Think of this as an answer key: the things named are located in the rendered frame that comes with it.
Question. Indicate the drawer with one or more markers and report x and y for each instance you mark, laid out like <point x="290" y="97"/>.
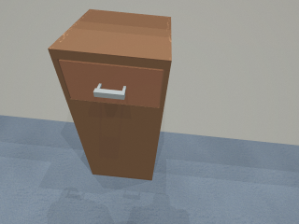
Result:
<point x="143" y="85"/>

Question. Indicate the cabinet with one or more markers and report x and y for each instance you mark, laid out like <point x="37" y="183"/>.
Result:
<point x="119" y="140"/>

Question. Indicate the handle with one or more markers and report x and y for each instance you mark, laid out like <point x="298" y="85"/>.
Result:
<point x="110" y="94"/>

